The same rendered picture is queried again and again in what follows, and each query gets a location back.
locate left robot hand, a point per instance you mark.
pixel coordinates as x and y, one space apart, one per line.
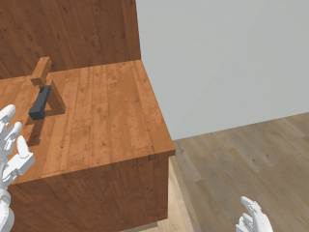
20 163

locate left robot forearm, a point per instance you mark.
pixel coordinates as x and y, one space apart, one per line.
6 213

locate right robot hand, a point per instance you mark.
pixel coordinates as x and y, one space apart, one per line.
257 223

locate counter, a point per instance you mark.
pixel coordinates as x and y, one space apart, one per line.
102 149

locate tap lever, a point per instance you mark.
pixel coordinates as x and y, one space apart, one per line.
37 111

